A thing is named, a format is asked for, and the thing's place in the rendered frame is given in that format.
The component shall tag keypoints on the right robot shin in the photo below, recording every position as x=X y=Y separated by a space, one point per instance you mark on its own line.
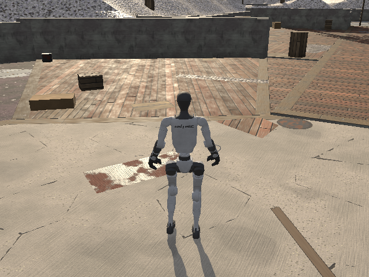
x=196 y=211

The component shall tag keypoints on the robot right upper arm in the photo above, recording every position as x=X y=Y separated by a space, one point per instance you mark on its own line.
x=201 y=121

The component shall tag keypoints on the left robot hand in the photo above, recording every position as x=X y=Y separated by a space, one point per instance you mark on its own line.
x=153 y=161

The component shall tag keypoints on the robot left upper arm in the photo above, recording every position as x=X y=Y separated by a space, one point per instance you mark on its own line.
x=163 y=131

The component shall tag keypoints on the left robot forearm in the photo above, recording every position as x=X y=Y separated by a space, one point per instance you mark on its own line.
x=155 y=152

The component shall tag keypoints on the humanoid robot torso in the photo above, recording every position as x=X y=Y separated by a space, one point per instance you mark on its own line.
x=184 y=139

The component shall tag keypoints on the right robot forearm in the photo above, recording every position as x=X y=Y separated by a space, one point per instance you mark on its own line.
x=213 y=150

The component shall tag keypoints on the right robot hand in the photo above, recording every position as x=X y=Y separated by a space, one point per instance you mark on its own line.
x=217 y=159

